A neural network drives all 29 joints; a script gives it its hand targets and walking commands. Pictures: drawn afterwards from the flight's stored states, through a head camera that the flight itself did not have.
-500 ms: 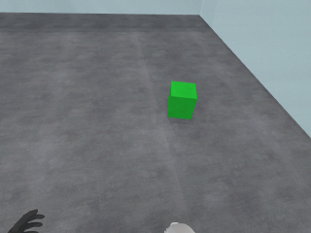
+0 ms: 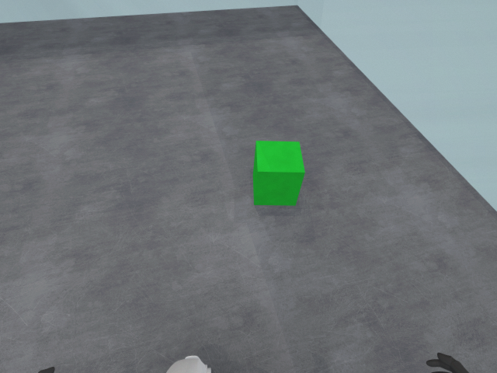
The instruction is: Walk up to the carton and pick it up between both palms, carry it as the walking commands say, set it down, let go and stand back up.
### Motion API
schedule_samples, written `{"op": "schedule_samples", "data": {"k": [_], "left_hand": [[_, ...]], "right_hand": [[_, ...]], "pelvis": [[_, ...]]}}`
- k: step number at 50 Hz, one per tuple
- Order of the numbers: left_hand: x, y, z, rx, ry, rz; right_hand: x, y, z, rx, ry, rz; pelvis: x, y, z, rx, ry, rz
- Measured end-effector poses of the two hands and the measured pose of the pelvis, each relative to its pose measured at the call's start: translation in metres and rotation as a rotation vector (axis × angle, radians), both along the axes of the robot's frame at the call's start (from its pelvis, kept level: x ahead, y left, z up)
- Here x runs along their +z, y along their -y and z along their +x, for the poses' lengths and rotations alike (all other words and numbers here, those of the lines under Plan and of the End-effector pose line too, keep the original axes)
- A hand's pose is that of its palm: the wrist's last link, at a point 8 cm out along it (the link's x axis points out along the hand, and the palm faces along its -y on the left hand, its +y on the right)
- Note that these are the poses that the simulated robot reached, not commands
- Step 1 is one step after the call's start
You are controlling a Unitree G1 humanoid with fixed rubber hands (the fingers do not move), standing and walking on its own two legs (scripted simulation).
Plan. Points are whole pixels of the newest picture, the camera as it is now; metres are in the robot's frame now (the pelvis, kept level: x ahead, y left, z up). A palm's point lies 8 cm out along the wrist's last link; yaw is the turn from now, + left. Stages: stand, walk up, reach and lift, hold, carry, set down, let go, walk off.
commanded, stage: walk up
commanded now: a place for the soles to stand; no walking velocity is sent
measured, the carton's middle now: (276, 173) +1.06 -0.13 -0.63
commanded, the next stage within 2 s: none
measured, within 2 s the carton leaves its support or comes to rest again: neither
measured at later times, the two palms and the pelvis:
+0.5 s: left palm (99, 240) +0.34 +0.29 -0.05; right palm (468, 316) +0.24 -0.38 -0.07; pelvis +0.20 -0.04 +0.01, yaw -6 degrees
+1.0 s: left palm (159, 163) +0.56 +0.23 -0.06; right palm (469, 254) +0.37 -0.44 -0.07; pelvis +0.38 -0.08 -0.01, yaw -7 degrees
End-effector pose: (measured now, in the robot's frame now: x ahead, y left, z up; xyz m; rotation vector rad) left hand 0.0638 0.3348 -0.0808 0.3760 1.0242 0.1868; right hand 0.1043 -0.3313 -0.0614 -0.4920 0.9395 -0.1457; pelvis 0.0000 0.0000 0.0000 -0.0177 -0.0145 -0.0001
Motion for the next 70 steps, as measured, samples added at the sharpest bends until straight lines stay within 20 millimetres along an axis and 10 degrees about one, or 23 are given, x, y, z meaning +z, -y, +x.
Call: {"op": "schedule_samples", "data": {"k": [11,19,33,43,50,62,70], "left_hand": [[0.001,0.021,0.147,-0.159,0.017,-0.034],[0.024,0.047,0.265,-0.217,0.142,0.051],[0.006,0.026,0.297,-0.116,0.006,0.062],[0.004,0.077,0.421,-0.225,0.051,-0.011],[0.021,0.101,0.496,-0.241,0.148,0.064],[0.022,0.077,0.477,-0.085,-0.005,0.095],[-0.009,0.094,0.529,-0.103,-0.039,0.045]], "right_hand": [[0.026,0.028,0.032,-0.144,0.032,-0.067],[-0.006,0.064,0.057,-0.227,-0.063,-0.027],[-0.005,0.042,0.234,-0.110,0.029,0.013],[0.015,0.075,0.232,-0.242,-0.029,-0.050],[-0.013,0.108,0.261,-0.267,-0.096,-0.017],[-0.012,0.090,0.423,-0.108,-0.035,0.055],[0.000,0.099,0.472,-0.144,0.034,-0.014]], "pelvis": [[0.008,0.001,0.086,-0.096,0.001,0.033],[-0.004,0.033,0.154,-0.108,-0.002,0.019],[-0.005,0.029,0.265,-0.119,0.006,0.018],[0.005,0.047,0.331,-0.136,0.008,0.033],[-0.007,0.081,0.380,-0.123,0.006,0.021],[0.005,0.086,0.456,-0.096,0.004,0.020],[-0.004,0.084,0.501,-0.096,0.010,0.022]]}}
